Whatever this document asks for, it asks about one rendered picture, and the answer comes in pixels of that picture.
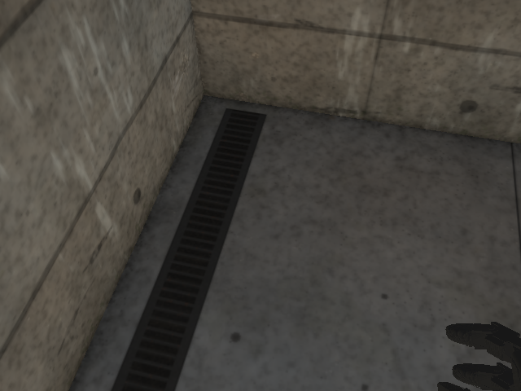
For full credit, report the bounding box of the right robot hand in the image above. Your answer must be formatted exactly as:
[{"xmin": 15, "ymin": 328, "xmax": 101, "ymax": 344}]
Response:
[{"xmin": 437, "ymin": 322, "xmax": 521, "ymax": 391}]

